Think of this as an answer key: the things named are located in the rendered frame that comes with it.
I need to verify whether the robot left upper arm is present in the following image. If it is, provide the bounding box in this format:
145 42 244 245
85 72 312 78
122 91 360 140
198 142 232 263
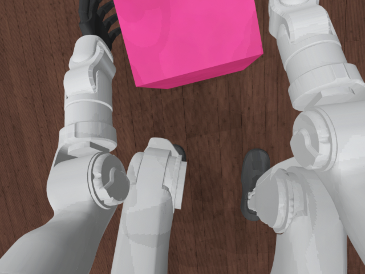
0 152 130 274

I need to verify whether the robot right upper arm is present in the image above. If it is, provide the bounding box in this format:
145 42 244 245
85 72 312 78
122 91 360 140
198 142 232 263
290 100 365 265

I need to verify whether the carton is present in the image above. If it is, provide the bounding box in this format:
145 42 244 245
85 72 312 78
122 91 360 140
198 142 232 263
113 0 263 89

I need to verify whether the robot left shin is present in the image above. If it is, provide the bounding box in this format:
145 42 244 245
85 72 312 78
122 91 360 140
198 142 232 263
127 138 179 184

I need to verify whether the robot left foot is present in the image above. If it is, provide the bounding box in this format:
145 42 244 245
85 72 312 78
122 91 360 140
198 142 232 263
173 144 186 162

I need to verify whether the robot left forearm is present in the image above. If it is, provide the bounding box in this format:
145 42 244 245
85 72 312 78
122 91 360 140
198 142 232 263
50 35 117 172

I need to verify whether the left robot hand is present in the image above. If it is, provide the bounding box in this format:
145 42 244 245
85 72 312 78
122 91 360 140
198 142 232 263
78 0 121 51

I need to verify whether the robot right forearm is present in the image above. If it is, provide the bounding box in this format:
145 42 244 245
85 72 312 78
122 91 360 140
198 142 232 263
268 0 365 111

